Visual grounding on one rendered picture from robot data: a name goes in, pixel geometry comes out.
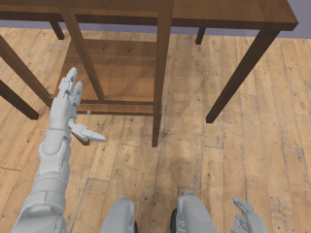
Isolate right robot shin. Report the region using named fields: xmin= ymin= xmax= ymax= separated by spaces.
xmin=176 ymin=190 xmax=194 ymax=233

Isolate chair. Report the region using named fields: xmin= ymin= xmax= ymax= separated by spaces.
xmin=0 ymin=0 xmax=175 ymax=148

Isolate robot left forearm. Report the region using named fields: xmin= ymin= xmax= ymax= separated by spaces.
xmin=10 ymin=129 xmax=72 ymax=233

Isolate right robot hand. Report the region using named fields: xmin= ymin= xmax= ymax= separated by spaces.
xmin=230 ymin=197 xmax=268 ymax=233

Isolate right robot thigh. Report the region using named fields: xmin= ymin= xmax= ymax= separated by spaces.
xmin=177 ymin=194 xmax=218 ymax=233

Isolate left robot hand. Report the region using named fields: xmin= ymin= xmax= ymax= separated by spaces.
xmin=49 ymin=67 xmax=107 ymax=143

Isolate left robot upper arm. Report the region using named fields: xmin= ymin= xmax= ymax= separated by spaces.
xmin=12 ymin=215 xmax=67 ymax=233

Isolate table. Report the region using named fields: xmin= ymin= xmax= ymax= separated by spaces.
xmin=0 ymin=0 xmax=299 ymax=123

